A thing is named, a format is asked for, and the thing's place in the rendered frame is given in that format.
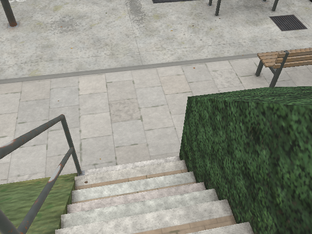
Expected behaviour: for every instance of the stairs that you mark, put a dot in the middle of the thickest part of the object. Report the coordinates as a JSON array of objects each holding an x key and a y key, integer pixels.
[{"x": 149, "y": 197}]

